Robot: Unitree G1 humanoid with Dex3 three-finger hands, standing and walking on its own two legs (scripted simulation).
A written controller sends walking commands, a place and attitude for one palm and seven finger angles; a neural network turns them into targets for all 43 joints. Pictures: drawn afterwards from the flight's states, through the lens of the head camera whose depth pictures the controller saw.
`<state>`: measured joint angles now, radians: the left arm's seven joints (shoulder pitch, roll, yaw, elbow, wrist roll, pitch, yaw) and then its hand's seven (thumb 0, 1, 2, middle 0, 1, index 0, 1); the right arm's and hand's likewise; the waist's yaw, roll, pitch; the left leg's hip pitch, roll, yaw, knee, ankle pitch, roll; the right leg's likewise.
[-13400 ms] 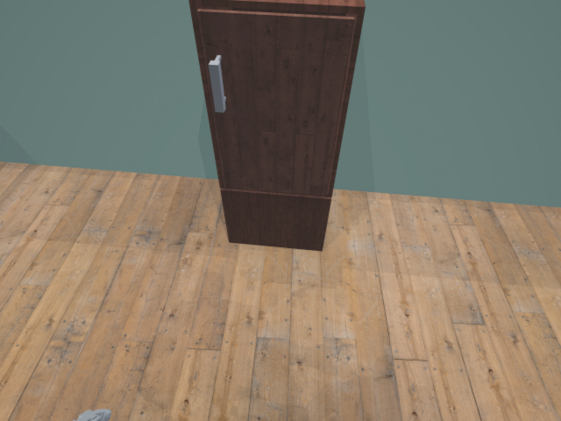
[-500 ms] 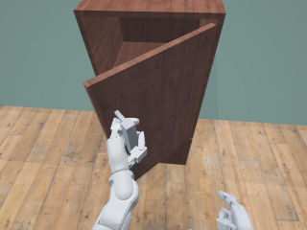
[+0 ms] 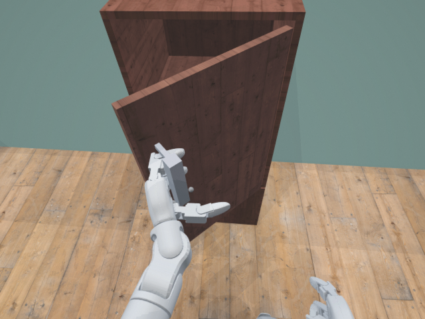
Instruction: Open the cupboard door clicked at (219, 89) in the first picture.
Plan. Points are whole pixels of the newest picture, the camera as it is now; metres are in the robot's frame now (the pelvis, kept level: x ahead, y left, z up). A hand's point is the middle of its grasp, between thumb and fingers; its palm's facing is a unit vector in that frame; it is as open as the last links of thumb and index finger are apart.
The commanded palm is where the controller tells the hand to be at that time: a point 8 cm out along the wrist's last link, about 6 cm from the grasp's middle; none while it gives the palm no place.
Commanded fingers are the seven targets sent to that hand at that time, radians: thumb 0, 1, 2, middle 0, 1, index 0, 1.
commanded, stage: open thumb and fingers to let go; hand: left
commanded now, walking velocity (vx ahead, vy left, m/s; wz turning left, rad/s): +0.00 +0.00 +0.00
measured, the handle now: (171, 174) +0.37 +0.10 +0.07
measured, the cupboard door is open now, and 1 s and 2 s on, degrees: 44 47 46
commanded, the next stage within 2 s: slide the hand sideways off the handle in 0.26 s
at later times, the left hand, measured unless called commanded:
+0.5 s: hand (186, 206) +0.30 +0.06 +0.07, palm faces -0.08 -0.99 -0.11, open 15.6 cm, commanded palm +0.28 +0.11 +0.07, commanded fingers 0.00 -0.50 0.30 -0.15 -0.30 -0.15 -0.30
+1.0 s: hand (169, 226) +0.26 +0.09 +0.07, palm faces -0.13 -0.99 -0.03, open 16.3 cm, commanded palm +0.24 +0.15 +0.07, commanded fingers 0.00 -0.50 0.30 -0.15 -0.30 -0.15 -0.30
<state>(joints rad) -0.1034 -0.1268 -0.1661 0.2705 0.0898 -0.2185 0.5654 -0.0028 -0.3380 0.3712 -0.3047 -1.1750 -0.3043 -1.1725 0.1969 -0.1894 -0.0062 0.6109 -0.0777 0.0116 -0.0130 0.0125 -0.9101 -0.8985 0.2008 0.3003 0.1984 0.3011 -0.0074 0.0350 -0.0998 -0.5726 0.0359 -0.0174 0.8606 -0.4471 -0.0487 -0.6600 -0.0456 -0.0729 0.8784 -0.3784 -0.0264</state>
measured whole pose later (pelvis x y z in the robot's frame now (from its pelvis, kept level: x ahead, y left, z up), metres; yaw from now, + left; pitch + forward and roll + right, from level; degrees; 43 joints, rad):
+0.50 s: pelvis +0.00 +0.02 +0.00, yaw +0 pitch +8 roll +0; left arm -0.07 0.03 -0.22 0.23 0.07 -0.28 0.18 -0.01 -0.50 0.30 -0.31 -0.48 -0.24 -0.49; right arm 0.21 -0.19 0.02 0.56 -0.05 -0.01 -0.02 0.01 -0.91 -0.90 0.20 0.30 0.20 0.30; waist 0.00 0.02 -0.08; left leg -0.58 0.02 -0.01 0.90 -0.46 -0.02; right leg -0.66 -0.06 -0.06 0.89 -0.38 0.00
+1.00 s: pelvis +0.01 +0.02 +0.00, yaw -1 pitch +8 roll +0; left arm 0.20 0.08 -0.18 -0.05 -0.04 -0.23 0.01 -0.02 -0.50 0.30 -0.17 -0.32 -0.16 -0.31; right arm 0.25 -0.21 0.03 0.48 -0.01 -0.06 -0.01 0.01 -0.91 -0.90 0.20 0.30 0.20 0.30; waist 0.00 0.03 -0.08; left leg -0.57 0.02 0.01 0.91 -0.49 -0.02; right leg -0.65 -0.06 -0.05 0.91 -0.40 0.01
